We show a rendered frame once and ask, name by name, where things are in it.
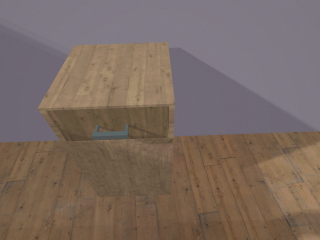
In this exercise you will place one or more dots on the handle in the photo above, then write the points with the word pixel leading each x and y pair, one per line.
pixel 106 135

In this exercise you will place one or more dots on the drawer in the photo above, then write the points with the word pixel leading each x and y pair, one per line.
pixel 143 122

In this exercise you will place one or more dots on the cabinet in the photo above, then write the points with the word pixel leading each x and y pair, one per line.
pixel 124 75

